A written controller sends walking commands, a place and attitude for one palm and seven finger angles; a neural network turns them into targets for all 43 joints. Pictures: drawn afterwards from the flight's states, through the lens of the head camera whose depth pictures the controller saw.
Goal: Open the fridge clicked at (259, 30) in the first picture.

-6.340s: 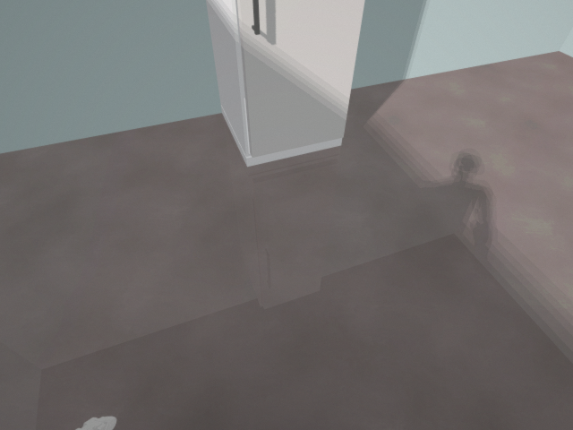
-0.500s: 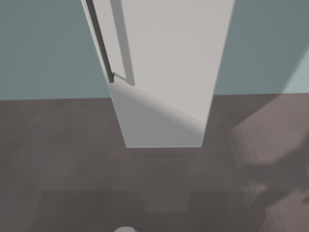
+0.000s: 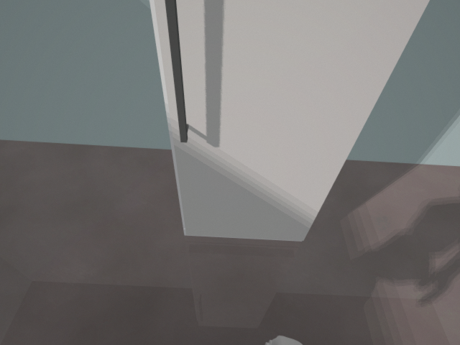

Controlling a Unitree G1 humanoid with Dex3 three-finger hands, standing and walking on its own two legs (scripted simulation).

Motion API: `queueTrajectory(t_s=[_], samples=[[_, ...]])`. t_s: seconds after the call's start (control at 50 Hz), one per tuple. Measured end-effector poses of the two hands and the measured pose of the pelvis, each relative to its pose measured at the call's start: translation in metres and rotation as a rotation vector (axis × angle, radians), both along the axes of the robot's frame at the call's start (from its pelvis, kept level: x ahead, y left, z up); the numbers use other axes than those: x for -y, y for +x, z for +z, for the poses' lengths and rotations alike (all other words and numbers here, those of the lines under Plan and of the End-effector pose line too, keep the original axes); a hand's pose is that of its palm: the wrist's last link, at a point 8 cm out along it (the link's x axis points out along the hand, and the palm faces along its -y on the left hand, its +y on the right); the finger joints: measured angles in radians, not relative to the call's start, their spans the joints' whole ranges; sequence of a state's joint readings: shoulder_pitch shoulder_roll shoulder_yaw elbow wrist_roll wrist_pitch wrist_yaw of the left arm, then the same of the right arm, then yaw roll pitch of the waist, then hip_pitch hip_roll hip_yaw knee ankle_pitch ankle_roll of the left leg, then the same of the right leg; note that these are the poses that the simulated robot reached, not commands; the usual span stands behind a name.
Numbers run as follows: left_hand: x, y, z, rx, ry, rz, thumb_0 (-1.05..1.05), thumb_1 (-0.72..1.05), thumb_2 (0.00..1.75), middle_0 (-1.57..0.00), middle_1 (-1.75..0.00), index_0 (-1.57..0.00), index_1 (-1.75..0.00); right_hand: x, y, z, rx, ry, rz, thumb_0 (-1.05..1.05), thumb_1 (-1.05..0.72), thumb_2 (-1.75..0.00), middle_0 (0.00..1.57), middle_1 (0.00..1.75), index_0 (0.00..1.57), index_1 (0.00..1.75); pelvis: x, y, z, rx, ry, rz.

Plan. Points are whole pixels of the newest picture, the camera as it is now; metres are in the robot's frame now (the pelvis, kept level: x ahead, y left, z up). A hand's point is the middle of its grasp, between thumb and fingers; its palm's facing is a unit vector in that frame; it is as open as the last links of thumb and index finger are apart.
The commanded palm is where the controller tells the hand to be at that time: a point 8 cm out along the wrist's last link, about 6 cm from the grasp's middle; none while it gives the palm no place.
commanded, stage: take the last steps up to it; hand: left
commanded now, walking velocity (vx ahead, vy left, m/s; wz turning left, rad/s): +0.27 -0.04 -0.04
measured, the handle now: (178, 59) +0.64 +0.17 +0.17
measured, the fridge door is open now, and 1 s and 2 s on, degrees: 0 0 0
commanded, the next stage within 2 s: come to a stop and stand still in 0.30 s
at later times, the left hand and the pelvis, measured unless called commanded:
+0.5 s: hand (160, 315) +0.21 +0.16 -0.18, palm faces +0.04 -0.97 -0.22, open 7.2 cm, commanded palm none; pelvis +0.16 -0.03 -0.01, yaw +0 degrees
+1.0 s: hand (163, 329) +0.18 +0.14 -0.17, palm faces +0.04 -0.96 -0.27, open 7.4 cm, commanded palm none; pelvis +0.15 -0.05 -0.01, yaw -1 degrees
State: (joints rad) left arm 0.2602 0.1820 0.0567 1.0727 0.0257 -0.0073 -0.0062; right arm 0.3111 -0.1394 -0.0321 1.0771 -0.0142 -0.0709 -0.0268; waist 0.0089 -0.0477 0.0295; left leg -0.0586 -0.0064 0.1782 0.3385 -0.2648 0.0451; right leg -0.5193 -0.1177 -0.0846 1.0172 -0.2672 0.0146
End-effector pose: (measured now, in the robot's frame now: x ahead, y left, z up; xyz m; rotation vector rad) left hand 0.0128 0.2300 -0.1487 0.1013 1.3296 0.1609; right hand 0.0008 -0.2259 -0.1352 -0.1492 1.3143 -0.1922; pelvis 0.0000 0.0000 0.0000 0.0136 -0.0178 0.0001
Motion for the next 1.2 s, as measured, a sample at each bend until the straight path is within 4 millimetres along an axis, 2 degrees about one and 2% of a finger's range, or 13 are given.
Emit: queueTrajectory(t_s=[0.08,0.18,0.24,0.28,0.36,0.46,0.52,0.64,0.74,0.82,0.92,1.08,1.2], samples=[[-0.001,0.081,0.008,0.119,0.023,-0.047,0.00,0.91,0.90,-0.20,-0.30,-0.20,-0.30,-0.008,-0.015,-0.007,-0.106,0.038,-0.046,-0.01,-0.93,-0.90,0.20,0.30,0.20,0.30,0.002,0.027,-0.002,0.006,0.008,-0.002],[0.015,0.170,0.013,0.204,0.046,-0.128,0.00,0.91,0.90,-0.20,-0.30,-0.19,-0.30,-0.011,-0.022,-0.020,-0.223,0.087,-0.117,0.00,-0.91,-0.90,0.20,0.30,0.20,0.30,0.014,0.068,-0.011,0.012,0.012,-0.018],[0.028,0.209,0.008,0.256,0.061,-0.151,0.00,0.91,0.90,-0.20,-0.30,-0.20,-0.30,-0.005,-0.015,-0.033,-0.283,0.114,-0.136,0.00,-0.91,-0.90,0.20,0.30,0.20,0.30,0.027,0.096,-0.024,0.018,0.011,-0.017],[0.035,0.218,0.006,0.265,0.059,-0.141,0.00,0.91,0.90,-0.20,-0.30,-0.20,-0.30,0.002,0.002,-0.036,-0.292,0.117,-0.136,0.00,-0.91,-0.90,0.20,0.30,0.20,0.30,0.032,0.107,-0.025,0.026,0.001,-0.012],[0.044,0.208,0.006,0.187,0.047,-0.101,0.00,0.91,0.90,-0.20,-0.30,-0.20,-0.30,0.019,0.061,-0.032,-0.211,0.092,-0.099,0.00,-0.91,-0.90,0.20,0.30,0.20,0.29,0.035,0.128,-0.016,0.023,-0.014,-0.008],[0.030,0.194,0.008,0.095,0.069,-0.048,-0.02,0.95,0.90,-0.20,-0.30,-0.20,-0.30,0.030,0.147,-0.019,-0.052,0.053,-0.040,0.00,-0.91,-0.90,0.20,0.30,0.20,0.29,0.034,0.152,-0.007,0.007,-0.022,-0.004],[0.024,0.187,0.002,0.044,0.052,-0.028,-0.01,0.94,0.90,-0.20,-0.30,-0.20,-0.30,0.030,0.187,-0.014,0.008,0.014,-0.005,0.00,-0.93,-0.90,0.20,0.30,0.20,0.29,0.027,0.166,-0.007,0.013,-0.035,-0.010],[0.018,0.180,-0.014,-0.035,0.007,0.013,0.00,0.92,0.90,-0.20,-0.30,-0.20,-0.30,0.018,0.235,-0.005,0.065,-0.023,0.031,0.00,-0.94,-0.90,0.20,0.30,0.20,0.29,0.013,0.186,-0.009,0.028,-0.027,-0.019],[0.017,0.177,-0.009,-0.068,0.014,0.006,0.00,0.91,0.90,-0.20,-0.30,-0.20,-0.30,0.011,0.257,-0.004,0.099,-0.009,0.042,0.00,-0.93,-0.90,0.20,0.30,0.20,0.29,0.013,0.184,-0.007,0.015,-0.011,-0.026],[0.018,0.175,-0.002,-0.061,0.052,-0.009,0.00,0.91,0.90,-0.20,-0.30,-0.20,-0.30,0.017,0.259,-0.009,0.124,0.017,0.030,0.00,-0.92,-0.90,0.20,0.30,0.20,0.30,0.022,0.174,-0.007,0.010,-0.010,-0.033],[0.027,0.170,0.004,-0.008,0.110,-0.026,0.00,0.91,0.90,-0.20,-0.30,-0.20,-0.30,0.038,0.241,-0.024,0.128,0.054,0.001,0.00,-0.91,-0.90,0.20,0.30,0.20,0.30,0.040,0.160,-0.015,0.027,0.000,-0.029],[0.054,0.158,0.009,0.032,0.074,-0.037,0.00,0.90,0.90,-0.20,-0.30,-0.20,-0.30,0.057,0.183,-0.022,0.026,0.048,-0.026,0.00,-0.91,-0.90,0.20,0.30,0.20,0.29,0.052,0.141,-0.007,0.026,0.001,-0.015],[0.053,0.145,-0.003,0.032,0.041,-0.016,0.01,0.92,0.90,-0.20,-0.30,-0.20,-0.30,0.051,0.130,-0.020,-0.064,0.020,-0.018,0.00,-0.91,-0.90,0.20,0.30,0.20,0.29,0.050,0.124,-0.010,0.018,-0.024,0.000]])
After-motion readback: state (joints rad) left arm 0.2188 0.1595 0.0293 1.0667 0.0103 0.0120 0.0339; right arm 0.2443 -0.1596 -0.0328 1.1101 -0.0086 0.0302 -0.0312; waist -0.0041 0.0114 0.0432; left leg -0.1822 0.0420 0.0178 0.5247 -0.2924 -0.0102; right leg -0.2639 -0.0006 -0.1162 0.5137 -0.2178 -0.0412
